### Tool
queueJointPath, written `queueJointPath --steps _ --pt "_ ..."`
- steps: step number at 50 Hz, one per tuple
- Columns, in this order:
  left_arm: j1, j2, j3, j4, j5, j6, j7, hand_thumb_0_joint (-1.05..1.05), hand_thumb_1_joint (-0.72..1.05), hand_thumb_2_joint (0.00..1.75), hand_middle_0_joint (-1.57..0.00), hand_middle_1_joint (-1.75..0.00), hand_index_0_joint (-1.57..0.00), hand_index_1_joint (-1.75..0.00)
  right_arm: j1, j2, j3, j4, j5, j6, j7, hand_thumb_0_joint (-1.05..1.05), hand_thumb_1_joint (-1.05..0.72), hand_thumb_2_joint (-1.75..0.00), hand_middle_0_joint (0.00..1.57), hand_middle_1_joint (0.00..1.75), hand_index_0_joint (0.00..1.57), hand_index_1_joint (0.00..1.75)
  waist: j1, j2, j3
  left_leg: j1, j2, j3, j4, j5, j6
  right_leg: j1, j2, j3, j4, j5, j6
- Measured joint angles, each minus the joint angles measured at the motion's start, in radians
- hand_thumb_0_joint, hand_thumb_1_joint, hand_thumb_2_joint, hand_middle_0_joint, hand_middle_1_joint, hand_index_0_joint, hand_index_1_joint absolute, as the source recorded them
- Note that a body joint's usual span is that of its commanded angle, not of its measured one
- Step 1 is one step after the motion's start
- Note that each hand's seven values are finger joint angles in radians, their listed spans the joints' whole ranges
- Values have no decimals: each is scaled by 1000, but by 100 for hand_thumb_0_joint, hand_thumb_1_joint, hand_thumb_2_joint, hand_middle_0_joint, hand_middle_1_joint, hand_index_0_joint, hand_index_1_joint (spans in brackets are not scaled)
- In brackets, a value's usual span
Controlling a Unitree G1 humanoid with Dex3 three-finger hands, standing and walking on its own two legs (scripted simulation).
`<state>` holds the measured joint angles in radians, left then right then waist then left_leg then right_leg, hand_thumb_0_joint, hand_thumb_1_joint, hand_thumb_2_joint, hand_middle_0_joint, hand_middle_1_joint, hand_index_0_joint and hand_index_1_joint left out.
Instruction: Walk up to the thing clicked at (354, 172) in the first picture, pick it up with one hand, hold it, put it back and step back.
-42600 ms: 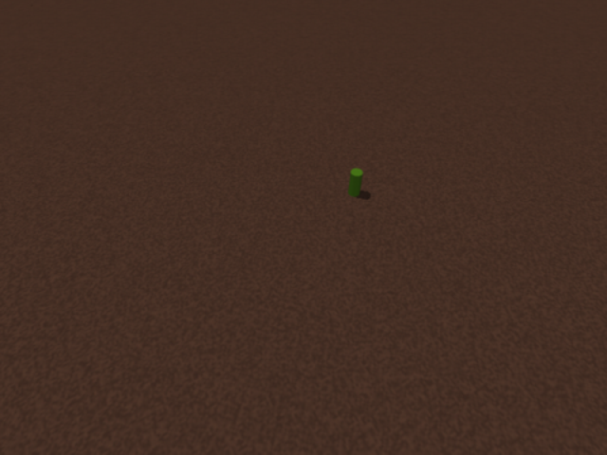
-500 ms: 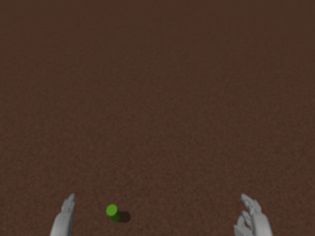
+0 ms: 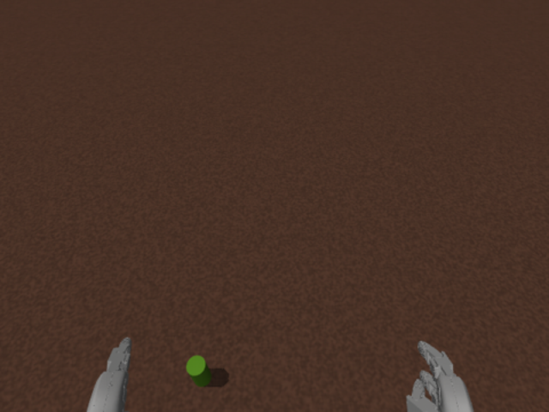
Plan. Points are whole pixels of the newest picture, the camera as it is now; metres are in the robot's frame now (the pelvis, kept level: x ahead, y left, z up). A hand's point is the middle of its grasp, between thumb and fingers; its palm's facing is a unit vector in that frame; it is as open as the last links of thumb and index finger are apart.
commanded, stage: home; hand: left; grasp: from the side
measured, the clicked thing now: (199, 371) +0.36 +0.24 -0.66
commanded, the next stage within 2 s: stand in 0.08 s
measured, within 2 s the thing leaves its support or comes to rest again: neither
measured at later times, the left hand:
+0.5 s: hand (151, 402) +0.17 +0.19 -0.06, palm faces +0.08 -0.95 -0.29, open 12.6 cm
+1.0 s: hand out of the picture +0.05 +0.25 -0.11, palm faces +0.01 -0.94 -0.35, open 7.4 cm
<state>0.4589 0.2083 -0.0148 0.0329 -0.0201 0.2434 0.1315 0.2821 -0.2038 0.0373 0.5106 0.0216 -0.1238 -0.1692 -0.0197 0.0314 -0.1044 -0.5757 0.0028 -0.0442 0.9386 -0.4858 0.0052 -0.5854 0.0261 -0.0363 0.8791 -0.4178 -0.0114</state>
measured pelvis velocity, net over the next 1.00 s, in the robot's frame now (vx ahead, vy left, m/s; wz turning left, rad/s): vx -0.01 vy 0.01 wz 0.01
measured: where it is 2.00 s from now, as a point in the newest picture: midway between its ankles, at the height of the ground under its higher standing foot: outside the picture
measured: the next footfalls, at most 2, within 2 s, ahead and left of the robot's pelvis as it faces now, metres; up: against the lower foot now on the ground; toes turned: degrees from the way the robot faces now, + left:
none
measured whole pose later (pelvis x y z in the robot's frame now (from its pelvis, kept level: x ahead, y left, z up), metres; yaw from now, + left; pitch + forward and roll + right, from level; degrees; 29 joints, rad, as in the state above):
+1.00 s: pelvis -0.01 +0.01 +0.05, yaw +0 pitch -3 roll +0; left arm 0.21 0.31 0.01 0.99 0.03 0.00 0.03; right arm 0.20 -0.30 -0.02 1.02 -0.04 0.00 -0.01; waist 0.02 0.00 0.05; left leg -0.18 -0.04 -0.02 0.49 -0.25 0.02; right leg -0.21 -0.02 -0.01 0.50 -0.23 0.01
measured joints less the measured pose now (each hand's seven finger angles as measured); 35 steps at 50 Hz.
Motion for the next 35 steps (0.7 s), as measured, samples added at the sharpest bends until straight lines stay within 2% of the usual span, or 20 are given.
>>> queueJointPath --steps 14,18,24,26,28,31,35 --pt "-2 0 3 1 1 1 0 -1 -51 9 -9 -10 -8 -9 1 -1 -2 -2 -1 -1 0 1 -90 -90 20 30 20 30 0 1 -2 4 -1 2 3 -5 4 6 -1 2 -2 -2 4" --pt "2 1 1 -2 1 1 -1 -1 -36 25 -14 -18 -13 -17 1 -1 -3 -2 -1 -2 1 1 -90 -90 20 30 20 30 0 2 -1 4 -1 3 3 -5 5 6 -1 3 -2 -2 5" --pt "3 2 0 -5 1 2 0 0 1 58 -18 -26 -18 -25 4 -1 -2 -1 -1 -1 1 1 -90 -90 20 30 20 30 1 2 -1 5 -1 4 3 -5 6 6 -1 4 -2 -1 6" --pt "-61 16 -4 113 50 -74 -29 0 15 67 -19 -27 -18 -27 -30 -8 -10 62 -57 10 32 1 -90 -90 20 30 20 30 16 -11 40 49 -8 14 -19 6 9 42 -8 13 -9 3 4" --pt "-140 40 -3 271 80 -134 -62 0 30 74 -20 -28 -19 -28 -72 -28 -8 151 -89 52 75 1 -90 -90 20 30 20 30 32 -29 67 91 -17 24 -55 25 13 74 -17 24 -24 12 2" --pt "-204 70 7 443 80 -186 -95 0 51 81 -20 -29 -20 -29 -97 -52 -23 231 -89 89 121 1 -90 -90 20 30 21 30 39 -42 95 142 -26 30 -107 53 15 118 -26 31 -60 31 5" --pt "-222 96 25 601 68 -221 -108 1 71 86 -20 -30 -20 -29 -90 -80 -56 294 -76 100 148 1 -90 -90 20 30 21 30 34 -44 113 203 -31 33 -176 87 17 176 -31 35 -123 61 10"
